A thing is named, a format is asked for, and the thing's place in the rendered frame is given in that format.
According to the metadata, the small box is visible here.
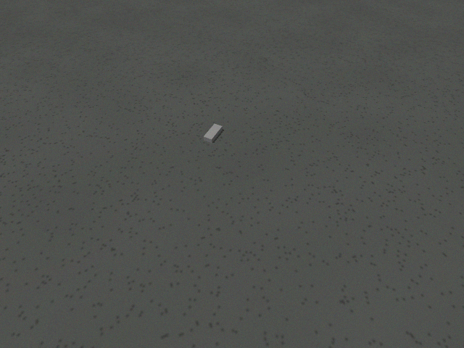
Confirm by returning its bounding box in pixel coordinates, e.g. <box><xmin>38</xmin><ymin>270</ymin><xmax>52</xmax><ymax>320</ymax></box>
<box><xmin>204</xmin><ymin>124</ymin><xmax>223</xmax><ymax>143</ymax></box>

